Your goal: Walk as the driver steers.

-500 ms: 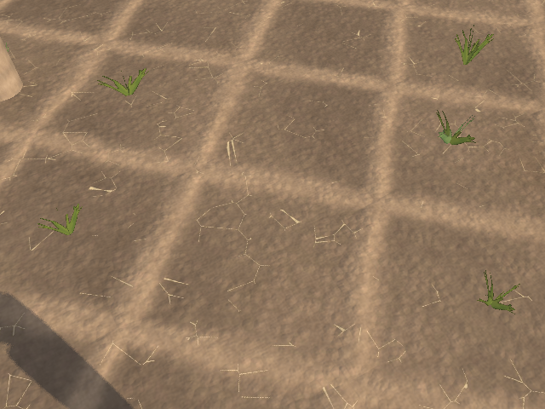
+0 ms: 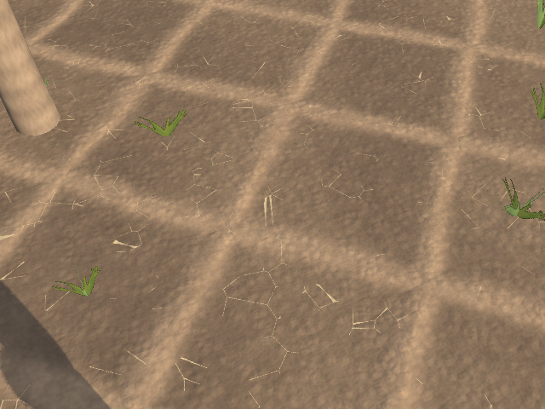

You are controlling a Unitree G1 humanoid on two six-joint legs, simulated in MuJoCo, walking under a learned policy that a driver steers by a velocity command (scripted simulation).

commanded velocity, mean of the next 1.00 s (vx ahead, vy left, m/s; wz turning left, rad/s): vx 0.50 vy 0.00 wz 0.00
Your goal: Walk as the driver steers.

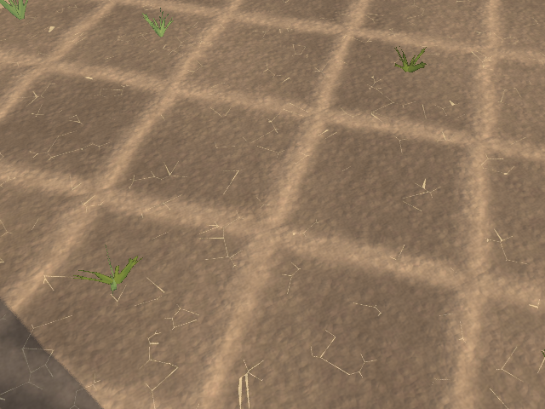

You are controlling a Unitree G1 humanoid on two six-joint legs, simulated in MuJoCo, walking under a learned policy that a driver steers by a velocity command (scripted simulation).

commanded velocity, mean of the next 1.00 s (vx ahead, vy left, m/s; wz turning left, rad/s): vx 0.50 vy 0.00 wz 0.00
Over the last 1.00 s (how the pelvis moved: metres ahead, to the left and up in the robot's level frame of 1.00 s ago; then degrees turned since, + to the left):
0.56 -0.01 0.00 0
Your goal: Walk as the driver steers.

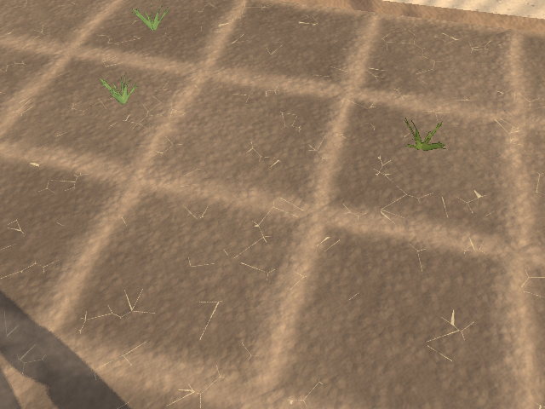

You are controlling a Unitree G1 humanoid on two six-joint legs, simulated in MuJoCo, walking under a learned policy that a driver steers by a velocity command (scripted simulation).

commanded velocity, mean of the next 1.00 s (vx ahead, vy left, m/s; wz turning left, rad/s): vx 0.17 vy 0.00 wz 0.00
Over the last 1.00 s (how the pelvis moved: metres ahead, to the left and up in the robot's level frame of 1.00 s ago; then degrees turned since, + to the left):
0.54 0.00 -0.01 0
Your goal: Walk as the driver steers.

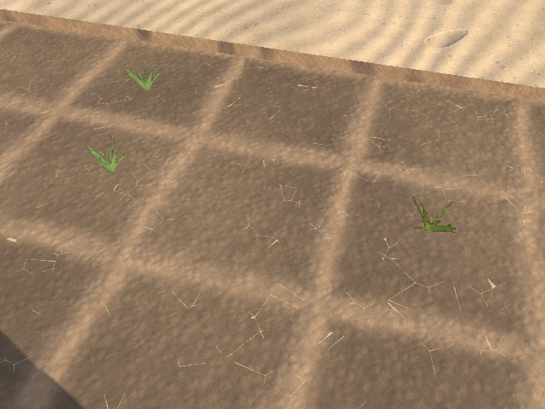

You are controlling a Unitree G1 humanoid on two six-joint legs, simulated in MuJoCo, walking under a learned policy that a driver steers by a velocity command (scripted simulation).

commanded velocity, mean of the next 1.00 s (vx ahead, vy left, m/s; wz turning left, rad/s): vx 0.00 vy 0.00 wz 0.00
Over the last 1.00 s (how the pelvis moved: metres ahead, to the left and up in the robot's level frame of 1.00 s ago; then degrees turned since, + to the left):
0.23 0.01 0.01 0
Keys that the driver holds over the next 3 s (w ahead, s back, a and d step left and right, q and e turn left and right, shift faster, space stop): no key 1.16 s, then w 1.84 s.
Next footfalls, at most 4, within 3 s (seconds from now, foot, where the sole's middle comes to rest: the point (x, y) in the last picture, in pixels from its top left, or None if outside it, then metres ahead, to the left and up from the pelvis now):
1.48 left None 0.18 0.11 -0.78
1.98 right None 0.54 -0.04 -0.78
2.54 left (234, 300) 0.86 0.13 -0.78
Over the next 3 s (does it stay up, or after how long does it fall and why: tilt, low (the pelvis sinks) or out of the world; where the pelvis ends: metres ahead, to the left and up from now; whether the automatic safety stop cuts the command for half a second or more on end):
stays up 0.94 0.05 0.00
